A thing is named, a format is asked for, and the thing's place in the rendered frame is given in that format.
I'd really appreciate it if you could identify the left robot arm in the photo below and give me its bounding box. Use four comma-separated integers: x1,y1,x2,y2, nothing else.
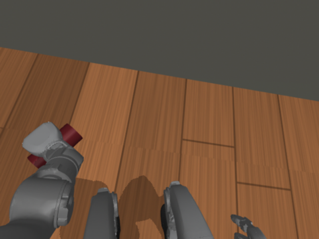
0,140,84,239

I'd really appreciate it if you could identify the right robot hand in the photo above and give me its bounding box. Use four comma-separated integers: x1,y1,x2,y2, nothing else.
231,214,267,239

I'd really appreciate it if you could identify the left robot hand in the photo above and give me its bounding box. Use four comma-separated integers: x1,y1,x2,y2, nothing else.
22,122,63,157

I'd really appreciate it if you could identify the can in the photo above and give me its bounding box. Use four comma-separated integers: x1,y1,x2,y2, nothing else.
27,124,83,169

